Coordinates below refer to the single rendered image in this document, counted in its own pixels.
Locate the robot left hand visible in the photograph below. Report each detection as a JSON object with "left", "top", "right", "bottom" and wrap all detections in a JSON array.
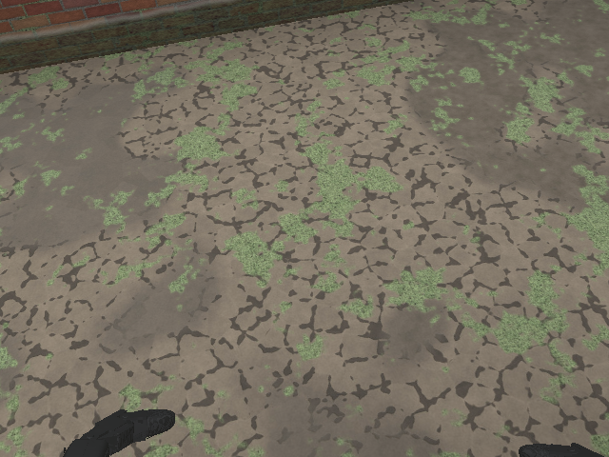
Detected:
[{"left": 63, "top": 409, "right": 175, "bottom": 457}]

